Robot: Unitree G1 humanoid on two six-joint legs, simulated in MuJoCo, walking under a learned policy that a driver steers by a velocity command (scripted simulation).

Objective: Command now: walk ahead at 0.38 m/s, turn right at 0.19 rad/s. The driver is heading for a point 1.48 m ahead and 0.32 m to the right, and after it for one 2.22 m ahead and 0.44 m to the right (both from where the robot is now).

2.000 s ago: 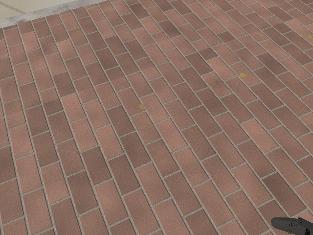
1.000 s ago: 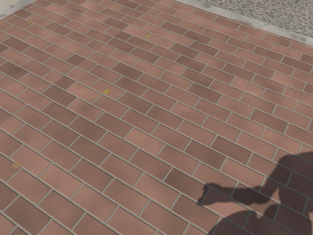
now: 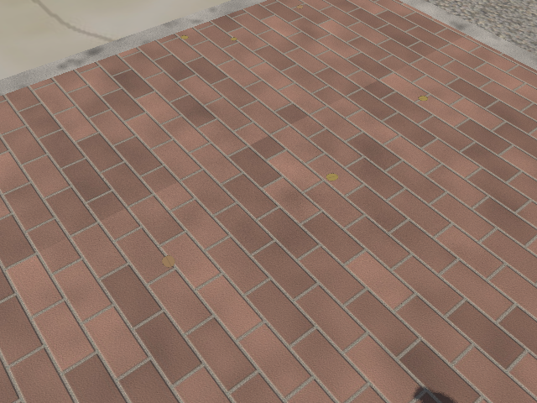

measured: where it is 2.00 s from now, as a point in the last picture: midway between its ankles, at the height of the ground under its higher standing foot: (355, 223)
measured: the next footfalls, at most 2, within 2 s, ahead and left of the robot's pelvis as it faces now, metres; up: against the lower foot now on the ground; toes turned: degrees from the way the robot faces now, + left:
right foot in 0.18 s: +0.16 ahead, -0.17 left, +0.00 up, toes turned -7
left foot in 0.64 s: +0.52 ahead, -0.05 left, +0.00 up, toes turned -22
